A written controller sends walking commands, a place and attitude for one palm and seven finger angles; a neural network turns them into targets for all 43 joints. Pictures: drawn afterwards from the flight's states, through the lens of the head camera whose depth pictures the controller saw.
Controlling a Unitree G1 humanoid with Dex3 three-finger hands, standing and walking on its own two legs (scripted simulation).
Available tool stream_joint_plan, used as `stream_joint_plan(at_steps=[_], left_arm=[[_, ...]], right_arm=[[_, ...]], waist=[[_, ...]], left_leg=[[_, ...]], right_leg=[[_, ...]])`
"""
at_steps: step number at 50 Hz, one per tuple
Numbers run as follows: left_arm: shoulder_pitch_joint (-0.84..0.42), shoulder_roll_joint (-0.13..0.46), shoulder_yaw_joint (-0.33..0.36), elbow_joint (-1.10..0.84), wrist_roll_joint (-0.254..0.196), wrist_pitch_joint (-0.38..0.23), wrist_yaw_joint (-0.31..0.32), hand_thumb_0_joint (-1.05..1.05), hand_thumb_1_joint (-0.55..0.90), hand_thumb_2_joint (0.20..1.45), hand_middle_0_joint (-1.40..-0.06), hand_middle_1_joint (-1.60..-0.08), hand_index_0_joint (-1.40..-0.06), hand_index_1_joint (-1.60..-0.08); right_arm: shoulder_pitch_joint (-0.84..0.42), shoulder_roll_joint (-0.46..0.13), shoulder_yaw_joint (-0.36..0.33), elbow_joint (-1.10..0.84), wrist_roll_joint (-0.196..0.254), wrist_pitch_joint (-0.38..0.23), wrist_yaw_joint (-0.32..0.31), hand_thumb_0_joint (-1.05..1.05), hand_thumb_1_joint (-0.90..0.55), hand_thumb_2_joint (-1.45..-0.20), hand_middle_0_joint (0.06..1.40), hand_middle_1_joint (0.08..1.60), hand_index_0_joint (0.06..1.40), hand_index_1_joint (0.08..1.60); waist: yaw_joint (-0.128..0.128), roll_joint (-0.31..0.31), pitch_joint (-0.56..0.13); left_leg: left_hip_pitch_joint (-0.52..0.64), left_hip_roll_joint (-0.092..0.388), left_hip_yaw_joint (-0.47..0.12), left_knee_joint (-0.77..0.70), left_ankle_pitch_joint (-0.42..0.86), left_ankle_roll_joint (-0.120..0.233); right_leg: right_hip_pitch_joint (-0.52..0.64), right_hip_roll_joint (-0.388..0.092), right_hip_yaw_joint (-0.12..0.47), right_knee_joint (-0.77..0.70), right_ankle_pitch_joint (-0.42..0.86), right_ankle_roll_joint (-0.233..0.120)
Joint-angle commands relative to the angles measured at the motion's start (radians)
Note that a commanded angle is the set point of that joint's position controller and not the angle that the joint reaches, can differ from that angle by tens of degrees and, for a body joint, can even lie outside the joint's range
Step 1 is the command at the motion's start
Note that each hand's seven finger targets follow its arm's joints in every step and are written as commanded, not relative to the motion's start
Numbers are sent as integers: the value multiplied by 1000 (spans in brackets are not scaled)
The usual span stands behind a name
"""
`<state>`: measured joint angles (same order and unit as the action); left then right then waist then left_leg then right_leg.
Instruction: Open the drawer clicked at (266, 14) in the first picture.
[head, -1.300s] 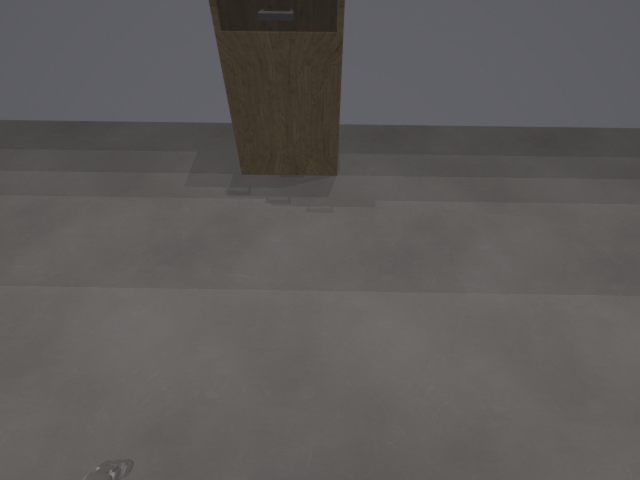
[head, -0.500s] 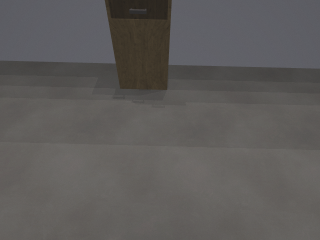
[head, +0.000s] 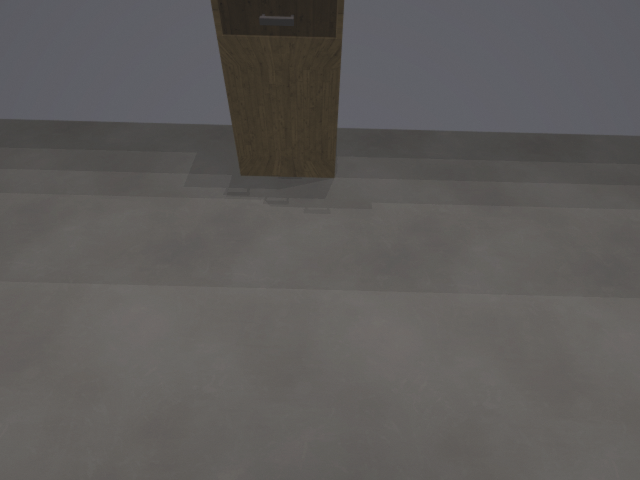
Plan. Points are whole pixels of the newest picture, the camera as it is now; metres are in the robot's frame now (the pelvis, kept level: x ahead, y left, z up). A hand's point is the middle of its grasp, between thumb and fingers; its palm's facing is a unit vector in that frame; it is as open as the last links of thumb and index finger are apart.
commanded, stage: look at it before walking up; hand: left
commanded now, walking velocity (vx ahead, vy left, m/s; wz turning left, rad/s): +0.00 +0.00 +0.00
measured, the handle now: (277, 18) +1.57 +0.25 -0.03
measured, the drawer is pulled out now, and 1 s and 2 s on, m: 0.00 0.00 0.00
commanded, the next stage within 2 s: walk to a spot facing it in 0.44 s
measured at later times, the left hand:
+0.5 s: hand out of the picture +0.08 +0.24 -0.16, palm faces -0.03 -0.94 -0.33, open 7.3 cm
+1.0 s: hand out of the picture +0.07 +0.20 -0.19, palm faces -0.01 -0.99 -0.13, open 7.4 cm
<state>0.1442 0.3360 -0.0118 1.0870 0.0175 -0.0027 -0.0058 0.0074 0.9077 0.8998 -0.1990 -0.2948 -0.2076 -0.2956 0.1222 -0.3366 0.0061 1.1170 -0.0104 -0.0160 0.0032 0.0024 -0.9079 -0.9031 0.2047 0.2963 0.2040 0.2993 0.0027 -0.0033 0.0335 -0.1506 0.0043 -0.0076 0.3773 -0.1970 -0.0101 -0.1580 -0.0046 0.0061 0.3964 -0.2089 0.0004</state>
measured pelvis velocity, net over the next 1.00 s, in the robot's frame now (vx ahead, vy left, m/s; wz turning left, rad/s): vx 0.10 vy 0.03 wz -0.01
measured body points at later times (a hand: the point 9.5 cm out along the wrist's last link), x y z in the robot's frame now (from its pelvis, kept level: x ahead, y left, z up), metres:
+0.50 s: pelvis +0.01 +0.00 +0.00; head +0.02 +0.00 +0.45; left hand +0.08 +0.29 -0.13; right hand +0.09 -0.30 -0.13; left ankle +0.01 +0.13 -0.74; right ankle +0.00 -0.12 -0.74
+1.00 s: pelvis +0.10 +0.03 -0.01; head +0.11 +0.05 +0.44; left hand +0.07 +0.25 -0.18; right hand +0.03 -0.19 -0.15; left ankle +0.02 +0.12 -0.74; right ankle +0.06 -0.10 -0.67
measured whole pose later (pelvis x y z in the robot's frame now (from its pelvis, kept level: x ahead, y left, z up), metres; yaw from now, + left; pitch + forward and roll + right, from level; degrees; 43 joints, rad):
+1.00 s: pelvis +0.10 +0.03 -0.01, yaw -1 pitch -1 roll -1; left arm 0.35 0.18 0.03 1.13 0.03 0.01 -0.02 0.01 0.91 0.90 -0.20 -0.29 -0.20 -0.30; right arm 0.43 -0.13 0.00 1.14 -0.02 -0.08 -0.02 0.00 -0.91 -0.90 0.20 0.30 0.20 0.30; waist -0.02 -0.04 0.03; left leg -0.06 0.01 0.09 0.44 -0.38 0.03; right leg -0.43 -0.05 -0.06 1.09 -0.41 -0.02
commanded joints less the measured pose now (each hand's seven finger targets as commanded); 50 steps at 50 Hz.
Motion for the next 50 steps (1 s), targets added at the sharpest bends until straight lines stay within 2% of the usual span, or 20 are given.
stream_joint_plan(at_steps=[1,7,21,27,28,29,31,33,35,36,38,40,41,42,43,44,45,46,48,50], left_arm=[[-44,208,43,-63,-6,-22,16,0,900,900,-200,-300,-200,-300],[-45,208,42,-61,-5,-19,15,0,900,900,-200,-300,-200,-300],[-41,210,44,-61,-6,-24,17,0,900,900,-200,-300,-200,-300],[-45,211,43,-61,-6,-24,17,0,900,900,-200,-300,-200,-300],[-7,129,27,-40,-8,-14,20,0,900,900,-200,-300,-200,-300],[32,83,15,-28,-4,-2,21,0,900,900,-200,-300,-200,-300],[66,89,23,-26,3,8,12,0,900,900,-200,-300,-200,-300],[98,99,34,-36,7,11,3,0,900,900,-200,-300,-200,-300],[151,105,45,-37,5,4,0,0,900,900,-200,-300,-200,-300],[180,110,53,-35,3,-2,2,0,900,900,-200,-300,-200,-300],[218,113,66,-35,2,-17,8,0,900,900,-200,-300,-200,-300],[207,96,71,-38,4,-26,11,0,900,900,-200,-300,-200,-300],[184,73,72,-45,2,-26,10,0,900,900,-200,-300,-200,-300],[161,26,65,-56,-1,-23,5,0,900,900,-200,-300,-200,-300],[113,-41,53,-86,-1,-25,1,0,900,900,-200,-300,-200,-300],[19,-33,49,-129,7,-37,10,0,900,900,-200,-300,-200,-300],[0,-26,55,-129,5,-44,7,0,900,900,-200,-300,-200,-300],[12,-50,55,-116,6,-46,-1,0,900,900,-200,-300,-200,-300],[42,-85,58,-101,7,-38,-13,0,900,900,-200,-300,-200,-300],[36,-104,58,-101,7,-26,-23,0,900,900,-200,-300,-200,-300]], right_arm=[[-49,-203,-41,-66,3,-18,-15,0,-900,-900,200,300,200,300],[-51,-206,-40,-65,3,-17,-15,0,-900,-900,200,300,200,300],[-53,-207,-38,-65,4,-20,-17,0,-900,-900,200,300,200,300],[-60,-207,-39,-65,4,-18,-17,0,-900,-900,200,300,200,300],[-29,-125,-19,-46,-1,-9,-14,0,-900,-900,200,300,200,300],[10,-74,-6,-34,-5,2,-10,0,-900,-900,200,300,200,300],[45,-71,-13,-32,-12,12,-6,0,-900,-900,200,300,200,300],[57,-69,-17,-45,-17,14,-3,0,-900,-900,200,300,200,300],[69,-49,-19,-61,-15,6,-3,0,-900,-900,200,300,200,300],[80,-31,-19,-69,-13,-1,-3,0,-900,-900,200,300,200,300],[78,-16,-27,-87,-12,-12,-3,0,-900,-900,200,300,200,300],[119,3,-33,-84,-6,-25,-1,0,-900,-900,200,300,200,300],[189,19,-34,-62,-5,-32,-2,0,-900,-900,200,300,200,300],[295,-6,-42,-23,-8,-39,-7,0,-900,-900,200,300,200,300],[436,-83,-67,23,-20,-45,-12,0,-900,-900,200,300,200,300],[521,-63,-62,51,-19,-47,-27,0,-900,-900,200,300,200,300],[514,-19,-52,52,-10,-49,-34,0,-900,-900,200,300,200,300],[486,-1,-47,37,-12,-57,-37,0,-900,-900,200,300,200,300],[439,34,-43,28,-11,-72,-43,0,-900,-900,200,300,200,300],[435,58,-42,36,-6,-79,-47,0,-900,-900,200,300,200,300]], waist=[[0,-8,-61],[0,1,-45],[2,3,-85],[2,-1,-61],[3,-1,-75],[3,-11,-63],[5,-31,-1],[14,-59,72],[25,-94,83],[30,-140,70],[31,-170,71],[1,-108,75],[-33,-63,61],[-74,66,54],[-119,316,57],[-143,280,124],[-118,117,149],[-100,77,131],[-56,100,111],[-43,106,117]], left_leg=[[20,115,-96,-58,120,40],[13,115,-96,-73,83,39],[45,119,-92,-63,184,38],[42,118,-89,-70,161,35],[42,114,-75,-63,104,25],[28,101,-64,-53,0,18],[-48,82,-60,-37,-231,26],[-145,60,-51,5,-339,31],[-207,36,-14,106,-299,31],[-241,24,19,180,-242,28],[-282,41,57,276,-229,22],[-199,62,77,203,-220,24],[-63,65,79,104,-173,31],[97,118,-41,5,-138,68],[225,321,-327,-126,-104,155],[258,397,-446,-170,72,204],[266,423,-417,-136,206,244],[267,402,-345,-126,283,244],[219,332,-206,-148,291,207],[186,287,-128,-178,266,187]], right_leg=[[2,-115,103,-79,94,-32],[-9,-110,103,-87,52,-29],[35,-117,95,-72,168,-31],[23,-117,96,-84,153,-30],[27,-115,91,-90,82,-18],[12,-106,92,-85,-55,-12],[-37,-98,118,-96,-290,-25],[-69,-104,164,-111,-412,-49],[-30,-141,218,-127,-430,-86],[16,-180,260,-147,-412,-111],[46,-260,327,-172,-323,-164],[-3,-258,260,-105,-176,-172],[-82,-209,178,-23,-127,-141],[-217,-98,62,158,-117,-89],[-421,18,-105,482,-223,-28],[-576,7,-45,649,-350,-27],[-627,-51,-5,724,-302,-35],[-629,-78,1,760,-259,-27],[-581,-102,-17,752,-184,-13],[-562,-110,-47,698,-113,-3]])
